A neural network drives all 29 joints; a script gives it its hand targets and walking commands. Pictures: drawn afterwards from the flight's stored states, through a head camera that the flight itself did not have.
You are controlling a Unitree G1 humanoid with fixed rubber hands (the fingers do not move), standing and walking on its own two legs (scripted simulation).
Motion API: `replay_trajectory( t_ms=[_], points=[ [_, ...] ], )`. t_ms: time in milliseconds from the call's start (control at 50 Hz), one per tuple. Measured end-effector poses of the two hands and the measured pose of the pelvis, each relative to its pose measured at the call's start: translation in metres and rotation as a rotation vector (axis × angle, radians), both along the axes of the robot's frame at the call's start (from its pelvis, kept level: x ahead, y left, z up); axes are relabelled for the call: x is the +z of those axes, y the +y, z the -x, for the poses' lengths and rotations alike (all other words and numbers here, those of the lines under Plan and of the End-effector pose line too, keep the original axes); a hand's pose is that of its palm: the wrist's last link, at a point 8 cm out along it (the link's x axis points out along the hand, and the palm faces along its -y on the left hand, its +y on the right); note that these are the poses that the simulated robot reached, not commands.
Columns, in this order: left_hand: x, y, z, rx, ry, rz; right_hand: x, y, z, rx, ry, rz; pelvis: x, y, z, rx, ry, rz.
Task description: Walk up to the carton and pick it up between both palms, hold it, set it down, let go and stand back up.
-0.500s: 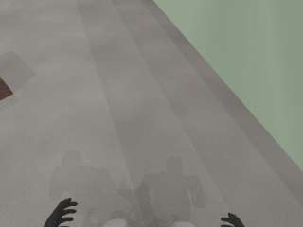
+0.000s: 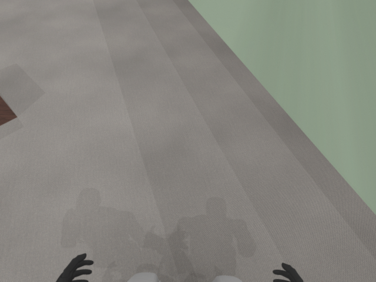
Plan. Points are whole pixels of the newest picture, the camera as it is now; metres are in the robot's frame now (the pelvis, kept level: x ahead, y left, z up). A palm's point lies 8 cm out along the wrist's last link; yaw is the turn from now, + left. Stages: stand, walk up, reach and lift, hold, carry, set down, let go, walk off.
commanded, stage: stand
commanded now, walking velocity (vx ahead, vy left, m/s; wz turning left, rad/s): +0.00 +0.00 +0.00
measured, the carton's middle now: out of the picture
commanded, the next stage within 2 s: none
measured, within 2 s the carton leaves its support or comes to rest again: neither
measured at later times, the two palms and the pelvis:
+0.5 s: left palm out of the picture +0.07 +0.27 -0.12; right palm out of the picture +0.06 -0.25 -0.13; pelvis -0.02 +0.00 +0.00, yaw +0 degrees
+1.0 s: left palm out of the picture +0.05 +0.27 -0.12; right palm out of the picture +0.04 -0.24 -0.13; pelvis -0.03 +0.00 +0.01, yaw +0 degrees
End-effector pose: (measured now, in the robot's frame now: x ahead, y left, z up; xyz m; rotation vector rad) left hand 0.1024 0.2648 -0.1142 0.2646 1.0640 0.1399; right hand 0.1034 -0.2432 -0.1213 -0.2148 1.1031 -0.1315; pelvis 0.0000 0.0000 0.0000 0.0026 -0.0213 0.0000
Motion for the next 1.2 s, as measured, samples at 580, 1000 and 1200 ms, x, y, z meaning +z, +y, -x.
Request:
replay_trajectory(
  t_ms=[580, 1000, 1200],
  points=[
    [-0.007, 0.005, 0.035, 0.026, 0.06, -0.006, -0.009, -0.002, 0.046, -0.026, 0.091, -0.004, 0.0, 0.0, 0.023, 0.0, -0.031, 0.0],
    [-0.007, 0.007, 0.056, 0.037, 0.108, -0.002, -0.007, -0.001, 0.068, -0.034, 0.136, -0.006, 0.005, 0.002, 0.033, 0.0, -0.026, 0.003],
    [-0.006, 0.008, 0.059, 0.041, 0.125, -0.005, -0.006, -0.001, 0.065, -0.031, 0.137, -0.008, 0.007, 0.002, 0.033, 0.0, -0.02, 0.003]
  ],
)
